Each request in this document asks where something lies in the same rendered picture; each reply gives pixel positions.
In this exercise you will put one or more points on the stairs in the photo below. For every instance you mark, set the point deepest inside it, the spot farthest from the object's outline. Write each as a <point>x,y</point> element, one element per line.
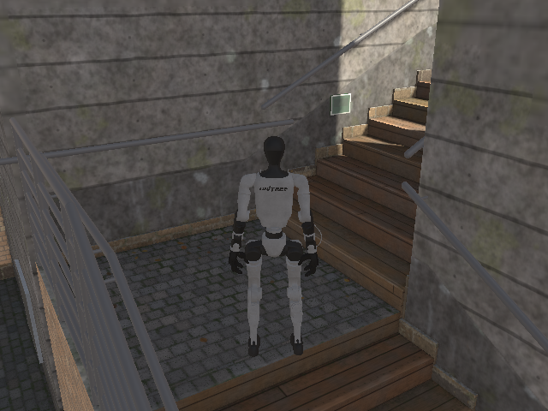
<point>373,368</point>
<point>365,217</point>

